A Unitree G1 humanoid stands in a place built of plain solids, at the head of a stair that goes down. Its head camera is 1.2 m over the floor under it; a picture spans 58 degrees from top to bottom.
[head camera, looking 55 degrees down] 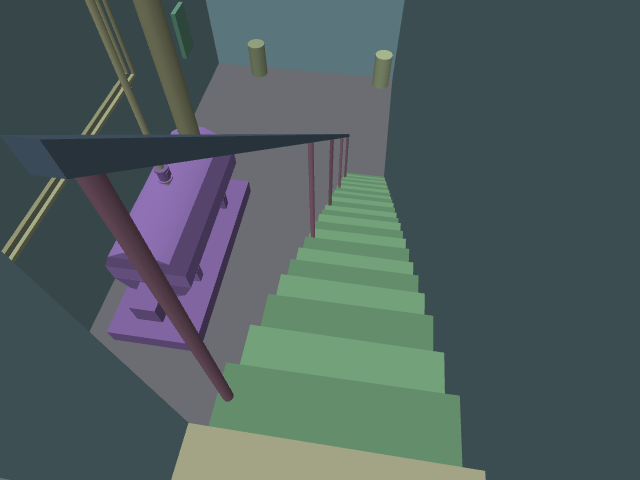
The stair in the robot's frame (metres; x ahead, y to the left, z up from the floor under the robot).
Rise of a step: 0.20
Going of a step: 0.23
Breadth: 0.76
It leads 8 degrees to the right of straight ahead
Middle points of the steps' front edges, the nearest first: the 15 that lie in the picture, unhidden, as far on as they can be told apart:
0.20 -0.03 0.00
0.43 -0.07 -0.20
0.65 -0.10 -0.39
0.89 -0.13 -0.59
1.11 -0.17 -0.79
1.33 -0.20 -0.98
1.55 -0.23 -1.18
1.79 -0.27 -1.38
2.01 -0.30 -1.58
2.23 -0.33 -1.77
2.46 -0.37 -1.97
2.68 -0.40 -2.17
2.90 -0.43 -2.37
3.13 -0.47 -2.56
3.36 -0.50 -2.76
